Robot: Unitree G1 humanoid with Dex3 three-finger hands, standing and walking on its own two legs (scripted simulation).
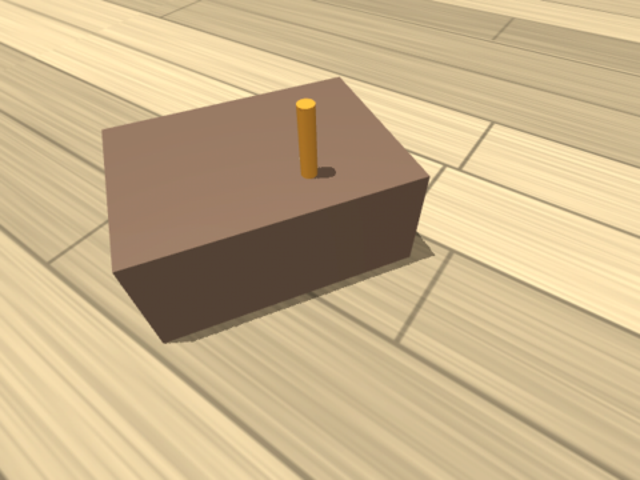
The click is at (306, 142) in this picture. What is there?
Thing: slim round
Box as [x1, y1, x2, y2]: [296, 99, 317, 178]
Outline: 301,99 296,102 301,175 306,178 311,178 315,176 317,173 315,104 314,101 311,99
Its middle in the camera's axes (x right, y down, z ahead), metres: -0.03 -0.30 +1.19
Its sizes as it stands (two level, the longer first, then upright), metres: 0.055 0.055 0.249
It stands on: a support 0.42 m high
